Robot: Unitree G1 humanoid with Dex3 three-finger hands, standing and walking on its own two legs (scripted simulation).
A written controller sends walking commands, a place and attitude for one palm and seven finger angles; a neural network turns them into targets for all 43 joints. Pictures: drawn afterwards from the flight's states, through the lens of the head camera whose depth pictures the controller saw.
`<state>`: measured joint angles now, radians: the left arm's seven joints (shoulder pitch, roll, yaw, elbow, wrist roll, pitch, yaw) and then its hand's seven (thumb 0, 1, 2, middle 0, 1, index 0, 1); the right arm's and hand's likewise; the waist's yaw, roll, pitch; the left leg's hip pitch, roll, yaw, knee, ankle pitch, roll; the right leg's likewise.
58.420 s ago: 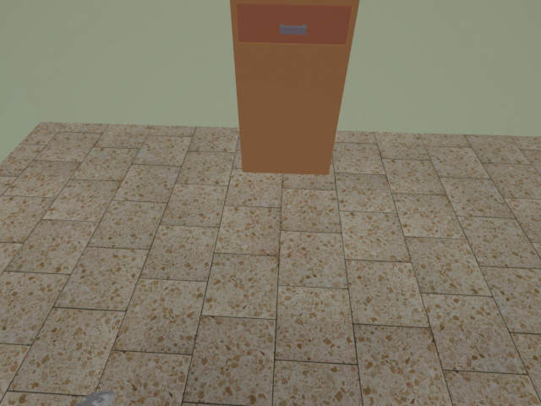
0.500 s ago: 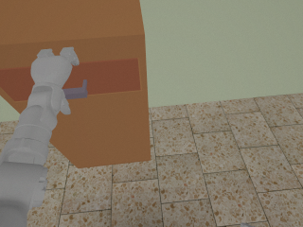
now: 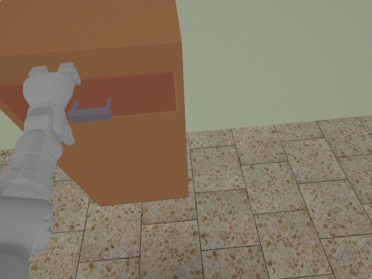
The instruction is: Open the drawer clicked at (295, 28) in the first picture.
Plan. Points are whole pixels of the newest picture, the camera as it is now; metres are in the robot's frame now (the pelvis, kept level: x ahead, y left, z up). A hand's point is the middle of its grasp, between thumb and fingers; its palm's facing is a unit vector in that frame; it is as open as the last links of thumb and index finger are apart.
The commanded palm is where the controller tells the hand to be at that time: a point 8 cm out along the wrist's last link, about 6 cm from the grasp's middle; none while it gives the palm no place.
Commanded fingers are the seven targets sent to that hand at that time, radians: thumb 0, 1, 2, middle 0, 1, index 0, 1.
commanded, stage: move the hooked fingers above the handle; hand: left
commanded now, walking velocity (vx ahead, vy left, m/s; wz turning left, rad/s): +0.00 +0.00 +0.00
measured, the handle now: (91, 108) +0.52 +0.26 +0.03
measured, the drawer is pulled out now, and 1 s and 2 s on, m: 0.00 0.00 0.00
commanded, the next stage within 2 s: none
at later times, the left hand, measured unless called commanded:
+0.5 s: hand (66, 114) +0.45 +0.28 +0.09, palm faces -0.07 +0.02 -1.00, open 13.8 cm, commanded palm +0.44 +0.26 +0.15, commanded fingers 0.00 -0.50 0.30 -0.30 -1.20 -0.30 -1.20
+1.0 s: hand (91, 101) +0.48 +0.22 +0.11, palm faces -0.01 +0.01 -1.00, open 13.7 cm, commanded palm +0.44 +0.26 +0.15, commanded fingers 0.00 -0.50 0.30 -0.30 -1.20 -0.30 -1.20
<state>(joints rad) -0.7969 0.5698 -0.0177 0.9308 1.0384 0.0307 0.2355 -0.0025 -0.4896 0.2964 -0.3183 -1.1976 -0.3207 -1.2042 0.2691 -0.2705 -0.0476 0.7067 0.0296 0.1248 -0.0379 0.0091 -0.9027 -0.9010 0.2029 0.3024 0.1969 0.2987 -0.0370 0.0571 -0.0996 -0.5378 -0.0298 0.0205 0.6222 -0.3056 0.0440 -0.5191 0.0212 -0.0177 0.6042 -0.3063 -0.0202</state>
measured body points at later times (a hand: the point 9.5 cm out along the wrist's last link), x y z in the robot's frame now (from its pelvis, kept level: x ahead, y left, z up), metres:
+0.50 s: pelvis +0.01 -0.01 +0.00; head +0.07 -0.04 +0.45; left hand +0.45 +0.28 +0.14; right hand +0.08 -0.26 -0.14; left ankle -0.01 +0.09 -0.72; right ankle -0.01 -0.11 -0.72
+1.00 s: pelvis +0.01 -0.01 +0.00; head +0.06 -0.04 +0.45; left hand +0.47 +0.22 +0.16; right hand +0.08 -0.26 -0.14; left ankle -0.01 +0.09 -0.72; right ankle -0.01 -0.11 -0.72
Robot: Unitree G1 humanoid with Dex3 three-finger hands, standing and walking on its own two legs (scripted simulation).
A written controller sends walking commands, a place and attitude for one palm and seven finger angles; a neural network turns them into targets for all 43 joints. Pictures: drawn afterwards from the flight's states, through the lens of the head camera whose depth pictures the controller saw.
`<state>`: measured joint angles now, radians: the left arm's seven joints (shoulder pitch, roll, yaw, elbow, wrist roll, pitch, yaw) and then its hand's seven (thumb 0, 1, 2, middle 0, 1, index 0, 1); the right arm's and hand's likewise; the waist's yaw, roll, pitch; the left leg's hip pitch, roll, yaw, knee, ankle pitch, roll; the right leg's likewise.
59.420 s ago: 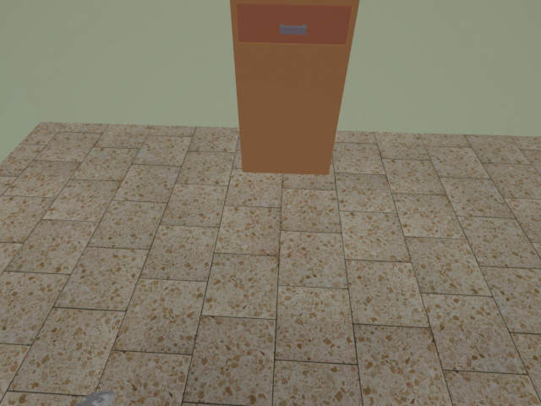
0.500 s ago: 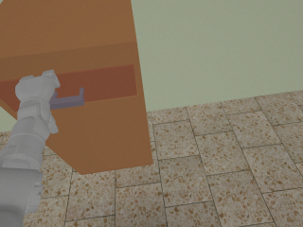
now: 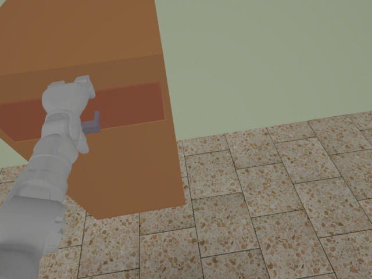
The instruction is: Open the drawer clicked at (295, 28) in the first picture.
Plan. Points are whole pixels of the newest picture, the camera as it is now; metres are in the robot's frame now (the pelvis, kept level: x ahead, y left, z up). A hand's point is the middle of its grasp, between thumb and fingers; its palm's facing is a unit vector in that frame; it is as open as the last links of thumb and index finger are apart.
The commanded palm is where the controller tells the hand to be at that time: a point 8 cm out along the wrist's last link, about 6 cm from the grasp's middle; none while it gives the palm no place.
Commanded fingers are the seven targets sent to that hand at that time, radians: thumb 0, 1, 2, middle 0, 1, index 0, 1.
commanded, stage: move the hooked fingers above the handle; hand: left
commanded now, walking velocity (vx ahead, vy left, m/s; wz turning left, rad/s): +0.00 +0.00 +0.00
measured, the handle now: (79, 122) +0.50 +0.29 +0.03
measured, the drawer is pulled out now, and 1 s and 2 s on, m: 0.00 0.00 0.00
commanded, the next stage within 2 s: lower the fingers behind the handle in 1.14 s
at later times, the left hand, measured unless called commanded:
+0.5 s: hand (71, 113) +0.46 +0.26 +0.11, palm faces +0.08 +0.00 -1.00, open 13.6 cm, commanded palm +0.43 +0.29 +0.15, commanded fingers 0.00 -0.50 0.30 -0.30 -1.20 -0.30 -1.20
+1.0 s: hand (60, 118) +0.46 +0.29 +0.10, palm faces +0.05 +0.01 -1.00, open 13.8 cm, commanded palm +0.43 +0.28 +0.15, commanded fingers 0.00 -0.50 0.30 -0.30 -1.20 -0.30 -1.20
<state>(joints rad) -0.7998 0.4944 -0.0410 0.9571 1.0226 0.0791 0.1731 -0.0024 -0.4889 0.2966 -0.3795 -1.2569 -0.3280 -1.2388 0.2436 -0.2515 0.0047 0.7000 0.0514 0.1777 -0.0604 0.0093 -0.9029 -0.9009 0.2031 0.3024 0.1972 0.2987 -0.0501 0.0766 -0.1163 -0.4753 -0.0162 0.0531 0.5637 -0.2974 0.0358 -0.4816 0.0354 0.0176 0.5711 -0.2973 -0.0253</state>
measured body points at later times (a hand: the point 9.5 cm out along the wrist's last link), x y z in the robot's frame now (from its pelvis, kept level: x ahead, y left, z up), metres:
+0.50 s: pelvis +0.00 +0.00 +0.00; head +0.06 -0.01 +0.44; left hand +0.45 +0.26 +0.16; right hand +0.07 -0.27 -0.14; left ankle -0.02 +0.10 -0.73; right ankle -0.02 -0.10 -0.73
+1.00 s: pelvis +0.00 +0.01 -0.01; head +0.06 -0.01 +0.44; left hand +0.45 +0.29 +0.15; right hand +0.07 -0.27 -0.14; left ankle -0.02 +0.10 -0.73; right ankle -0.02 -0.10 -0.73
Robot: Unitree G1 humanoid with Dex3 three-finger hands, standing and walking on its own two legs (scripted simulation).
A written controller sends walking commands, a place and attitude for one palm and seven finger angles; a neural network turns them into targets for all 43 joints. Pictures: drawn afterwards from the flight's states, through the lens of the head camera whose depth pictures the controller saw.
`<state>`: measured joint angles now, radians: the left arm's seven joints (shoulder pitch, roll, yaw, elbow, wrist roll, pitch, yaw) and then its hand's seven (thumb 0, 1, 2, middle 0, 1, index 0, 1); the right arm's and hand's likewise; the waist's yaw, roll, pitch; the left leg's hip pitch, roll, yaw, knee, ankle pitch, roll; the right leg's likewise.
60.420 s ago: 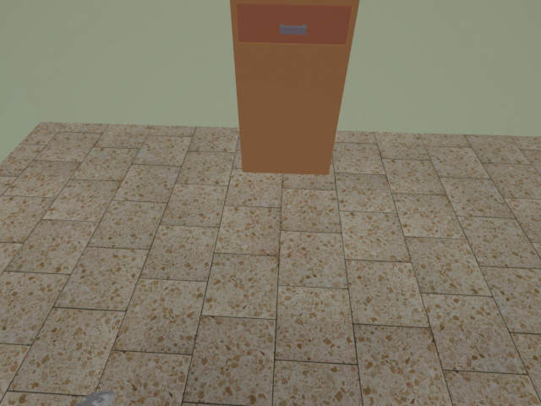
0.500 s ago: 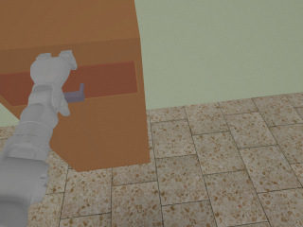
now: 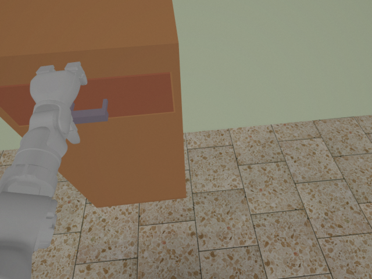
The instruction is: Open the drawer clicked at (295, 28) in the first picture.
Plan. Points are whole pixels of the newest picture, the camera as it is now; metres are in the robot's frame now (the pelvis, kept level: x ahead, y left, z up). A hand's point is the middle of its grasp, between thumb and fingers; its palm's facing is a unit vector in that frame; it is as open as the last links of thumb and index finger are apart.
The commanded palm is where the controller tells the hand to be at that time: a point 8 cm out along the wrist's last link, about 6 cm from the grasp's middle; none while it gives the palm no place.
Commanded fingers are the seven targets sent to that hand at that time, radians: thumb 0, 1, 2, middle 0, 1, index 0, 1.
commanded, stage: move the hooked fingers above the handle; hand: left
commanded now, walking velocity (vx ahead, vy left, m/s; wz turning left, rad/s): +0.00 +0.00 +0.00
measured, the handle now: (87, 110) +0.52 +0.26 +0.04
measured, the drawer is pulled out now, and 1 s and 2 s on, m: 0.00 0.00 0.00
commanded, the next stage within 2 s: lower the fingers behind the handle in 0.14 s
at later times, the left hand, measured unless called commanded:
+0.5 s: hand (68, 121) +0.45 +0.27 +0.07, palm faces -0.03 +0.03 -1.00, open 13.8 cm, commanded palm +0.44 +0.25 +0.13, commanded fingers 0.00 -0.50 0.30 -0.30 -1.20 -0.30 -1.20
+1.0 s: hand (86, 123) +0.46 +0.25 +0.05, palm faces -0.02 -0.01 -1.00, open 13.8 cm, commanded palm +0.44 +0.25 +0.10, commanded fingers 0.00 -0.50 0.30 -0.30 -1.20 -0.30 -1.20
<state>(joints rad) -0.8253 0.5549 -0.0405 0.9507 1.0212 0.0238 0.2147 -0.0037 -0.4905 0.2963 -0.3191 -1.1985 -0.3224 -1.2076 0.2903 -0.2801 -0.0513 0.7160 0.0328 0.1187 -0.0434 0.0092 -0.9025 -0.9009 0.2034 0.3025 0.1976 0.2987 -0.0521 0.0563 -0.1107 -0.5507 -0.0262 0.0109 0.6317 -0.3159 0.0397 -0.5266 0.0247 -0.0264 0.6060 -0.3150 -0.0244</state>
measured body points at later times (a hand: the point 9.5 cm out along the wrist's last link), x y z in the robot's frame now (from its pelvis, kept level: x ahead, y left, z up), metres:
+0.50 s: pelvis +0.00 +0.00 +0.00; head +0.07 -0.02 +0.44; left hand +0.44 +0.27 +0.13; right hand +0.07 -0.27 -0.14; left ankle -0.01 +0.09 -0.72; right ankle -0.02 -0.11 -0.72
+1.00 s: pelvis +0.00 +0.00 -0.01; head +0.08 -0.01 +0.44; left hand +0.46 +0.25 +0.10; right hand +0.04 -0.28 -0.14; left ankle -0.01 +0.09 -0.72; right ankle -0.02 -0.11 -0.72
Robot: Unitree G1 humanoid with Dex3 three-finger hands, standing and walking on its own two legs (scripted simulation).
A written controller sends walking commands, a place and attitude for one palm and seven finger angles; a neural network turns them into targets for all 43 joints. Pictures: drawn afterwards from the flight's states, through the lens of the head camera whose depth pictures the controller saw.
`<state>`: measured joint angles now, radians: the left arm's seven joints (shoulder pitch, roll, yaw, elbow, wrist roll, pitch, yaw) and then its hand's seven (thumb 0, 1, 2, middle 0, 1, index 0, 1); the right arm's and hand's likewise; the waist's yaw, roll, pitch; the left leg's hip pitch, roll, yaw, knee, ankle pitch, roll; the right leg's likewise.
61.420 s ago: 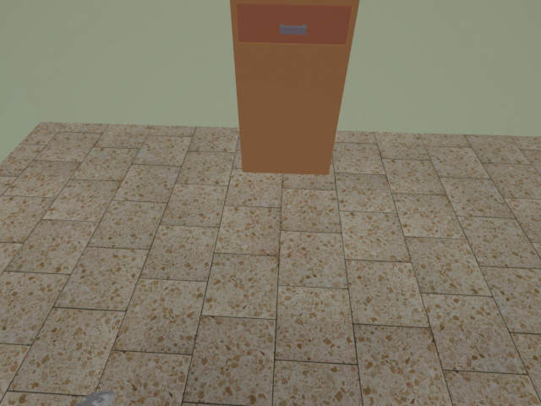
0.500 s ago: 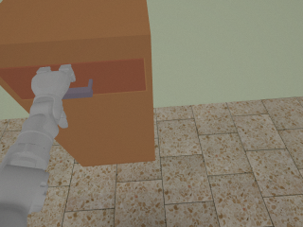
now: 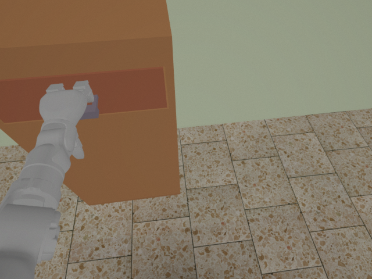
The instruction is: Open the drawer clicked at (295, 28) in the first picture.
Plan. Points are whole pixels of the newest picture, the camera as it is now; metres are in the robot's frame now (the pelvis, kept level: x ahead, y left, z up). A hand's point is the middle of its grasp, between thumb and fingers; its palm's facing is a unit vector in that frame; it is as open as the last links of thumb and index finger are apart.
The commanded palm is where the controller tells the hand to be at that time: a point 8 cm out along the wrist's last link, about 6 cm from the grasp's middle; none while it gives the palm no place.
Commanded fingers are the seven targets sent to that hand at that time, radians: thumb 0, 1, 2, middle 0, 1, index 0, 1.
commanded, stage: lower the fingers behind the handle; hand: left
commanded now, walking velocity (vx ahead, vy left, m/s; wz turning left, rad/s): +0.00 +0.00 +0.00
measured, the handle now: (76, 106) +0.51 +0.27 +0.04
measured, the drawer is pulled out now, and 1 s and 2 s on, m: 0.00 0.00 0.02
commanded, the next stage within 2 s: lift the fingers back up to retry in 0.84 s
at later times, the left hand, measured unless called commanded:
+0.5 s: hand (74, 123) +0.46 +0.27 +0.04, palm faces -0.02 -0.01 -1.00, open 13.9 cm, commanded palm +0.44 +0.26 +0.07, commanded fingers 0.00 -0.50 0.30 -0.30 -1.20 -0.30 -1.20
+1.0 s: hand (73, 124) +0.45 +0.27 +0.04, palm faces -0.04 -0.01 -1.00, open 14.0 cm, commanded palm +0.43 +0.26 +0.08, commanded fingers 0.00 -0.50 0.30 -0.30 -1.20 -0.30 -1.20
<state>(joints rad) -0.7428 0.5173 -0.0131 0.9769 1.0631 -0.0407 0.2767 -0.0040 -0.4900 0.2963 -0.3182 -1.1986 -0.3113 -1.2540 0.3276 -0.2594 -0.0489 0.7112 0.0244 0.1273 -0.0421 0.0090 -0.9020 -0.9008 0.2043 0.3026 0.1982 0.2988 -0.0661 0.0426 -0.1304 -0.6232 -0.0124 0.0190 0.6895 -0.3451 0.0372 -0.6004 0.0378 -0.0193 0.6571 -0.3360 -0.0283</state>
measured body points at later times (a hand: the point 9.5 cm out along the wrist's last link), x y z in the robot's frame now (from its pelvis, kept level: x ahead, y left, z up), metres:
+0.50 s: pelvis -0.01 +0.01 -0.01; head +0.08 +0.01 +0.43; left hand +0.45 +0.26 +0.09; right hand +0.02 -0.27 -0.14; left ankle -0.02 +0.10 -0.72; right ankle -0.02 -0.10 -0.72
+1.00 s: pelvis -0.01 +0.01 -0.01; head +0.07 +0.01 +0.43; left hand +0.45 +0.26 +0.09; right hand +0.02 -0.26 -0.14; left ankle -0.02 +0.10 -0.72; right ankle -0.02 -0.10 -0.72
